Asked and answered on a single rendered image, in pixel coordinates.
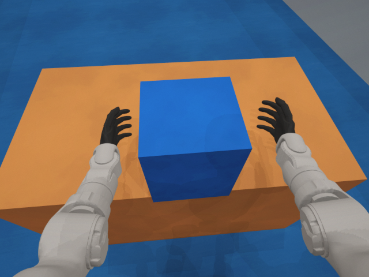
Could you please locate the pedestal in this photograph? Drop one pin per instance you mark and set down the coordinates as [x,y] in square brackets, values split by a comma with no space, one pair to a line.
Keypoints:
[48,157]

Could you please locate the right robot hand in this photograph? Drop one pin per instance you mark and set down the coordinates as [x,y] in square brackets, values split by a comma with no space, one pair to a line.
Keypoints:
[282,122]

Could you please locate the robot left forearm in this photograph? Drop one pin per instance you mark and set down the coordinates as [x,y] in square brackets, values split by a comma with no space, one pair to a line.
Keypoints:
[97,190]

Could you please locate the robot right upper arm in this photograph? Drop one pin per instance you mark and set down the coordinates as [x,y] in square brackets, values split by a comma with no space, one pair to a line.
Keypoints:
[338,230]

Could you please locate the robot right forearm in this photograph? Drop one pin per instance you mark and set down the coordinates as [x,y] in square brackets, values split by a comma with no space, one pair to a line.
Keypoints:
[301,173]

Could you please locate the carton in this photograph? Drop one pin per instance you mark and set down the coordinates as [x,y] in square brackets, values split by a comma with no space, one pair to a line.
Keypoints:
[193,142]

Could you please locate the robot left upper arm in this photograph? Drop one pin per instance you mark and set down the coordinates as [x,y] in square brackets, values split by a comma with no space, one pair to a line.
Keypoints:
[73,244]

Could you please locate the left robot hand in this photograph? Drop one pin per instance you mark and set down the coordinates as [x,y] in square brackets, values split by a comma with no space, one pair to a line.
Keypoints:
[111,129]

